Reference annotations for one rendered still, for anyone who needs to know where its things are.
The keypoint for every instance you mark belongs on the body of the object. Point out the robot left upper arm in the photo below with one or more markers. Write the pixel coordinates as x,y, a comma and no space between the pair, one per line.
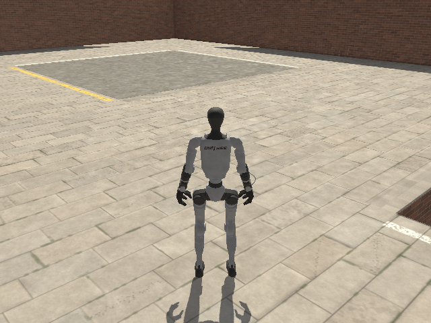
191,154

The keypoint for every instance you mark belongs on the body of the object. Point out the robot right thigh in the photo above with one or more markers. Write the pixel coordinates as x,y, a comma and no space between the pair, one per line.
231,201

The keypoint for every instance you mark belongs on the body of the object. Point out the right robot shin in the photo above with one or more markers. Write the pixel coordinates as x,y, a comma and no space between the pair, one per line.
231,245

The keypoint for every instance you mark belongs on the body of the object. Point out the robot left forearm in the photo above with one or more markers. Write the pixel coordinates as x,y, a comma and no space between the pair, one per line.
184,180

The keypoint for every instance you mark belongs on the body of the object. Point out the robot right upper arm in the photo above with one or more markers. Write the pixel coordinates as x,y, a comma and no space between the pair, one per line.
236,142

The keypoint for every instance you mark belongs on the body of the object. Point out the left robot hand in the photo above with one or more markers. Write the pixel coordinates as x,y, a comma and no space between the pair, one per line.
180,196

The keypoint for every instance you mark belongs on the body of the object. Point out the robot right forearm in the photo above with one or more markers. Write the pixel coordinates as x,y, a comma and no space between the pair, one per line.
245,177

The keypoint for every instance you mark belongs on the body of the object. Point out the right robot hand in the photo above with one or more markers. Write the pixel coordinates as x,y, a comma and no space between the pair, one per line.
248,194

